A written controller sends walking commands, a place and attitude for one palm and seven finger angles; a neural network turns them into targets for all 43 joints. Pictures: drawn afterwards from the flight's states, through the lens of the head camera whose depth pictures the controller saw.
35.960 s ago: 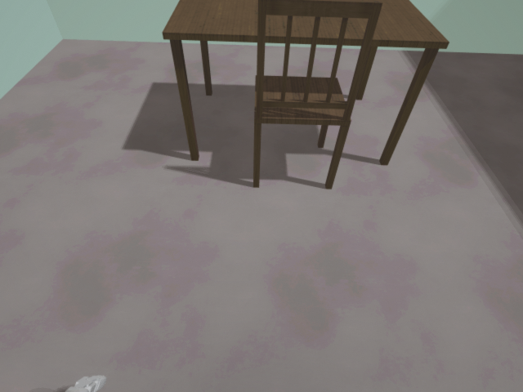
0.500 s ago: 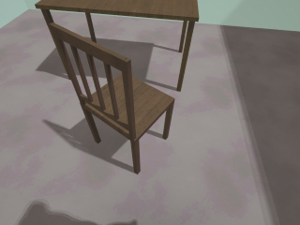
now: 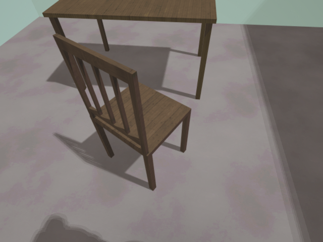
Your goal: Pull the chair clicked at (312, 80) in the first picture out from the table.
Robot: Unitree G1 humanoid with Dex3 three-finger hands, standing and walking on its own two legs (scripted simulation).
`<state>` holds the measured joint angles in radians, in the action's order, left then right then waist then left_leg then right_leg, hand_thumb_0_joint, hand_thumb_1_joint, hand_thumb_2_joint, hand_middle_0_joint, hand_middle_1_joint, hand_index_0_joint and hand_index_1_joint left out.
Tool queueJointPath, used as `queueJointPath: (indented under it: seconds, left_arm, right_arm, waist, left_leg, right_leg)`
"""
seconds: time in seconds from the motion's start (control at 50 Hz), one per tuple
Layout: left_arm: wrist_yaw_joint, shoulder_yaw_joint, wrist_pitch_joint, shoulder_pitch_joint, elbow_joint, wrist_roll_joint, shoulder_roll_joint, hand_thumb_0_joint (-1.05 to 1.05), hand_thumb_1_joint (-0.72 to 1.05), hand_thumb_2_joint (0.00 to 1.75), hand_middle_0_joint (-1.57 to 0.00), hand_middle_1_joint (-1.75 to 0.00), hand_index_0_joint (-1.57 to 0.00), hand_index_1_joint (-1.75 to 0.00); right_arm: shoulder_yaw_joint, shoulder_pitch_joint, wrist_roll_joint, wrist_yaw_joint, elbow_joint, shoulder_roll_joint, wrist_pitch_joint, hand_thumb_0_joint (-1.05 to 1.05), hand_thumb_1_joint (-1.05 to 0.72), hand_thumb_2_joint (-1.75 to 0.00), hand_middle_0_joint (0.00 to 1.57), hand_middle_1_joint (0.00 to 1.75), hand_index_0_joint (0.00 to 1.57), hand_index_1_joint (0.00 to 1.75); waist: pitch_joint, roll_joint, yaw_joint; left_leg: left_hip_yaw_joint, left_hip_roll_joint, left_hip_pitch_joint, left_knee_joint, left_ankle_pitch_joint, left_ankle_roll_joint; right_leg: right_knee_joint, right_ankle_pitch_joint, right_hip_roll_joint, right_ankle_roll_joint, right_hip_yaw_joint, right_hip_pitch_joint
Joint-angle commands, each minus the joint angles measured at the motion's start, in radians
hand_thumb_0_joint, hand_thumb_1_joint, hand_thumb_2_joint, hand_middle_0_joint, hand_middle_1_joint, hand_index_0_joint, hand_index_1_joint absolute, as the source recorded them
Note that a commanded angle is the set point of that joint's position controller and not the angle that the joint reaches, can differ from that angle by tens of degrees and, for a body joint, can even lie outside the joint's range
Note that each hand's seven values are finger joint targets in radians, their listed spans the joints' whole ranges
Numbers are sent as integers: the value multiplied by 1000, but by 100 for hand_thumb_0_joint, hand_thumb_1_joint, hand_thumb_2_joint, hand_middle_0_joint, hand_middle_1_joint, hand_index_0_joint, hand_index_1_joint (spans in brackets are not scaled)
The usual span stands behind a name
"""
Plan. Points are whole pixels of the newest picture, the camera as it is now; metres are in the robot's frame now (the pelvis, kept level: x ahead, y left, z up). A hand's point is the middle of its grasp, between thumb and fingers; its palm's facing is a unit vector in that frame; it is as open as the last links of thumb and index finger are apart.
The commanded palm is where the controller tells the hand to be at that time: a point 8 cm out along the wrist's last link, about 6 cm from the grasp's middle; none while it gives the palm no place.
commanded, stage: let the arm hang, fingers relaxed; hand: left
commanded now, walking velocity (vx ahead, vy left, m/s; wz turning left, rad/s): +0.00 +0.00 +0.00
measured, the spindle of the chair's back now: (105, 97) +0.65 +0.28 -0.08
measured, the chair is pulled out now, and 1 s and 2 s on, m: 0.60 0.60 0.60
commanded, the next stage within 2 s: look to check the result in 0.28 s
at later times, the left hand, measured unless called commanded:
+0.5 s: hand out of the picture +0.00 +0.15 -0.17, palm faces +0.03 -0.98 -0.18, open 7.3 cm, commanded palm none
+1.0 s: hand out of the picture +0.00 +0.15 -0.17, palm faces +0.03 -0.98 -0.18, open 7.4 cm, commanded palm none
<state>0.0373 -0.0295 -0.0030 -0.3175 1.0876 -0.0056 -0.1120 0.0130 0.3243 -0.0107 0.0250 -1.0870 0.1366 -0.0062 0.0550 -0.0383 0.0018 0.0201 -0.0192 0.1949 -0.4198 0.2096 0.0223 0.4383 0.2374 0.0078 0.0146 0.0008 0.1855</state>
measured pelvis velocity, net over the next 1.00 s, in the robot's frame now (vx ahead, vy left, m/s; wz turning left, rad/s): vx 0.01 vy -0.01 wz -0.01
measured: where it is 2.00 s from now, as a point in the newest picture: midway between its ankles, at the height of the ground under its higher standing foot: outside the picture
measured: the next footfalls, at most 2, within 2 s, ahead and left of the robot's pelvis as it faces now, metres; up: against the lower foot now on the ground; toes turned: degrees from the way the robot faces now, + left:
none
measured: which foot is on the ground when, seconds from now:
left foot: down 0.00-1.00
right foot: down 0.00-1.00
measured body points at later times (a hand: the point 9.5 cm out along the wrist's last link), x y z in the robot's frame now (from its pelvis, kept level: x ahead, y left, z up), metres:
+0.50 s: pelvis +0.01 -0.01 +0.00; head +0.03 -0.02 +0.45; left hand +0.00 +0.20 -0.16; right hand -0.02 -0.22 -0.16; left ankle +0.01 +0.11 -0.74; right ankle +0.00 -0.11 -0.74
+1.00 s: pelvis +0.01 -0.01 +0.00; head +0.04 -0.01 +0.45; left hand +0.00 +0.20 -0.16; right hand -0.01 -0.21 -0.16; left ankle +0.01 +0.11 -0.74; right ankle +0.00 -0.11 -0.74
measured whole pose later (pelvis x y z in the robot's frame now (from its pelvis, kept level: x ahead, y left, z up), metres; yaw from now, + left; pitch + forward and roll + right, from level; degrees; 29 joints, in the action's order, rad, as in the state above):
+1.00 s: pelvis +0.01 -0.01 +0.00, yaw +0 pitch -1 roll +0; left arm 0.04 -0.01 -0.01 -0.32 1.09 -0.01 -0.11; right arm 0.00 0.33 -0.01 0.04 -1.11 0.11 -0.02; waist 0.06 -0.02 0.01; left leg 0.02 0.00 0.17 -0.41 0.23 0.01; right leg 0.42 0.25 0.02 0.03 0.00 0.16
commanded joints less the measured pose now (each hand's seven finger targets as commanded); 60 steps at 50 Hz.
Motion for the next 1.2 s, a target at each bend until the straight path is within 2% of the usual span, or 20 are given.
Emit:
queueJointPath:
  seconds: [0.0,0.08,0.16,0.24,0.32,0.38,0.44,0.5,0.6,0.64,0.86,0.94,1.02,1.06,1.14,1.18]
  left_arm:
    - [8,28,-13,-80,-17,-2,-111,0,90,90,-20,-30,-20,-30]
    - [9,29,-13,-83,-9,-1,-103,0,90,90,-20,-30,-20,-30]
    - [8,33,-16,-80,-11,-2,-100,0,90,90,-20,-30,-20,-30]
    - [9,35,-17,-80,-15,-1,-99,0,90,90,-20,-30,-20,-30]
    - [8,35,-19,-82,-14,-2,-93,0,90,90,-20,-30,-20,-30]
    - [7,35,-18,-82,-13,-1,-92,0,90,90,-20,-30,-20,-30]
    - [8,35,-17,-84,-14,-1,-92,0,90,90,-20,-30,-20,-30]
    - [7,36,-19,-89,-12,-1,-91,0,90,90,-20,-30,-20,-30]
    - [6,36,-18,-88,-11,-1,-88,0,90,90,-20,-30,-20,-30]
    - [7,35,-18,-89,-11,-1,-86,0,90,90,-20,-30,-20,-30]
    - [6,37,-16,-93,-13,-1,-83,0,90,90,-20,-30,-20,-30]
    - [6,36,-15,-90,-15,-2,-82,0,90,90,-20,-30,-20,-30]
    - [7,36,-17,-97,-13,-2,-79,0,90,90,-20,-30,-20,-30]
    - [6,37,-16,-93,-15,-1,-83,0,90,90,-20,-30,-20,-30]
    - [7,36,-16,-95,-13,-2,-84,0,90,90,-20,-30,-20,-30]
    - [6,37,-16,-96,-15,-2,-84,0,90,90,-20,-30,-20,-30]
  right_arm:
    - [-16,103,-3,7,9,72,-12,0,-90,-90,20,30,20,30]
    - [-17,104,-4,10,0,58,-10,0,-90,-90,20,30,20,30]
    - [-19,114,-4,10,-5,50,-8,0,-90,-90,20,30,20,30]
    - [-20,119,-4,11,-5,49,-9,0,-90,-90,20,30,20,30]
    - [-21,122,-3,12,-5,53,-9,0,-90,-90,20,30,20,30]
    - [-21,116,-5,12,-9,53,-8,0,-90,-90,20,30,20,30]
    - [-22,121,-5,11,-10,53,-6,0,-90,-90,20,30,20,30]
    - [-21,122,-4,13,-7,55,-10,0,-90,-90,20,30,20,30]
    - [-20,118,-4,15,-10,56,-13,0,-90,-90,20,30,20,30]
    - [-21,121,-3,15,-9,55,-11,0,-90,-90,20,30,20,30]
    - [-21,118,-4,16,-10,54,-14,0,-90,-90,20,30,20,30]
    - [-21,120,-4,15,-11,55,-12,0,-90,-90,20,30,20,30]
    - [-21,121,-3,16,-8,55,-14,0,-90,-90,20,30,20,30]
    - [-20,118,-4,16,-12,56,-14,0,-90,-90,20,30,20,30]
    - [-20,119,-3,15,-12,53,-13,0,-90,-90,20,30,20,30]
    - [-19,118,-3,16,-13,56,-14,0,-90,-90,20,30,20,30]
  waist:
    - [30,45,7]
    - [48,29,4]
    - [42,55,7]
    - [28,30,9]
    - [26,53,10]
    - [51,32,10]
    - [49,30,12]
    - [25,47,12]
    - [33,24,10]
    - [42,45,11]
    - [34,31,9]
    - [57,45,11]
    - [30,39,9]
    - [38,28,10]
    - [47,45,9]
    - [51,28,9]
  left_leg:
    - [-85,101,-11,75,-97,26]
    - [-80,99,-1,70,-92,23]
    - [-75,98,-6,64,-88,21]
    - [-75,99,-12,61,-98,20]
    - [-75,101,-23,57,-105,20]
    - [-73,101,-18,63,-89,18]
    - [-73,101,-16,67,-61,17]
    - [-73,104,-32,62,-99,18]
    - [-75,109,-35,66,-121,20]
    - [-77,108,-25,67,-104,20]
    - [-83,110,-34,75,-105,24]
    - [-83,110,-21,79,-83,22]
    - [-84,109,-40,73,-110,25]
    - [-80,111,-39,77,-110,24]
    - [-81,109,-31,77,-105,24]
    - [-78,110,-32,78,-104,24]
  right_leg:
    - [-91,-97,-97,40,-90,34]
    - [-97,-99,-96,42,-94,34]
    - [-103,-114,-97,43,-92,26]
    - [-105,-119,-96,45,-95,18]
    - [-106,-133,-94,44,-90,20]
    - [-114,-111,-95,45,-96,34]
    - [-120,-73,-93,46,-98,38]
    - [-112,-120,-94,47,-97,22]
    - [-102,-138,-93,45,-92,25]
    - [-108,-122,-93,45,-91,26]
    - [-102,-112,-91,43,-89,27]
    - [-105,-92,-89,43,-88,37]
    - [-102,-116,-90,42,-88,27]
    - [-100,-114,-91,43,-88,30]
    - [-101,-112,-92,43,-87,30]
    - [-103,-110,-92,43,-90,33]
